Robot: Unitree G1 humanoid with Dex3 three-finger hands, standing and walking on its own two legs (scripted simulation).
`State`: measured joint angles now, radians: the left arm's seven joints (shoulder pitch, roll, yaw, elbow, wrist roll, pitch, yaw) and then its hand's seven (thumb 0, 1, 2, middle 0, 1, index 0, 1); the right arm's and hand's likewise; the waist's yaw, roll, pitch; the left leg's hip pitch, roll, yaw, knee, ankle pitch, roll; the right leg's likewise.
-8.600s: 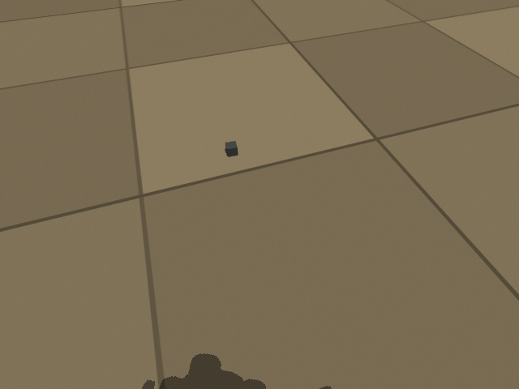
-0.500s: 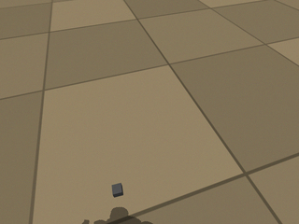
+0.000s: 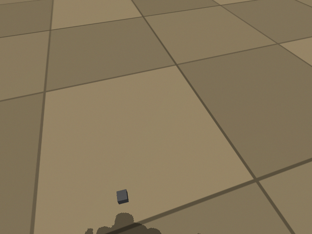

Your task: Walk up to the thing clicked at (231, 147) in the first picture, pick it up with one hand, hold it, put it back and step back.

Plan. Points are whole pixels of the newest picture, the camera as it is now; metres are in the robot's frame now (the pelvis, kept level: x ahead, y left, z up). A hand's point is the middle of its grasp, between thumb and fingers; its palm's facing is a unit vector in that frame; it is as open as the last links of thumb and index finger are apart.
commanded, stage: stand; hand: left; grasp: from above
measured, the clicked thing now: (122, 196) +0.43 +0.25 -0.75
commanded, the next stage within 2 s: rise first in 0.42 s
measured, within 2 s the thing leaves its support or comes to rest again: neither
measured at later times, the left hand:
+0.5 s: hand out of the picture +0.08 +0.26 -0.16, palm faces -0.03 -0.94 -0.35, open 7.3 cm
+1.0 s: hand out of the picture +0.12 +0.27 -0.20, palm faces -0.10 -0.90 -0.42, open 12.8 cm
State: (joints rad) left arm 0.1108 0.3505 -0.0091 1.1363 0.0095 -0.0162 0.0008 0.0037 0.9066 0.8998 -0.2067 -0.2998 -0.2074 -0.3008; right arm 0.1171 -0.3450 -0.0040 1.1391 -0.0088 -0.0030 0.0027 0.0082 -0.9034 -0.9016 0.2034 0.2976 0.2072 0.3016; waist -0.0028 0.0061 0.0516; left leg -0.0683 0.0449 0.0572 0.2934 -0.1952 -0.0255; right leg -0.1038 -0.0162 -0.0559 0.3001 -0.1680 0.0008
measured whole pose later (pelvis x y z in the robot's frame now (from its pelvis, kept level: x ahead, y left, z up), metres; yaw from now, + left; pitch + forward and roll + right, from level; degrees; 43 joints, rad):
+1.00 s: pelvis -0.02 +0.02 -0.05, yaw +0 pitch +11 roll -1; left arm 0.06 0.31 0.12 0.86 0.20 0.08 0.03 0.00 -0.27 0.96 -0.17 -0.91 -0.14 -0.95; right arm 0.25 -0.24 -0.04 0.68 0.02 -0.06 -0.02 0.01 -0.86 -0.89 0.20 0.30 0.21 0.30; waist -0.02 0.00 -0.05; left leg -0.61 0.04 0.04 0.83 -0.41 0.00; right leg -0.63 -0.05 -0.05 0.79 -0.36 0.02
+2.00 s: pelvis -0.11 +0.01 -0.36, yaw -2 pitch +35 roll -5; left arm -0.72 0.60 0.09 1.21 1.10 -0.14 0.34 0.00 -0.54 1.03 -0.11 -0.97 -0.10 -0.99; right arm 0.13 -0.27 -0.05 0.77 -0.06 -0.08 0.06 0.01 -0.90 -0.90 0.20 0.30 0.21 0.30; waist -0.13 0.01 -0.12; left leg -2.06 0.05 -0.06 2.13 -0.69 0.01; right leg -2.04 -0.07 -0.06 2.05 -0.61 0.00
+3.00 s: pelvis -0.10 +0.02 -0.45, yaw -4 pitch +36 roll -7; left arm -1.00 0.72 0.17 1.54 1.17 -0.08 0.48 0.00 -0.46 0.93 -0.14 -0.97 -0.17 -0.94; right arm 0.15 -0.29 0.03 0.77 -0.15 -0.11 0.17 0.00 -0.90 -0.90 0.20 0.30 0.21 0.30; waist -0.24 -0.01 -0.02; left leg -2.30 0.04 -0.09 2.40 -0.73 0.03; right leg -2.27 -0.07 -0.07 2.29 -0.64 0.01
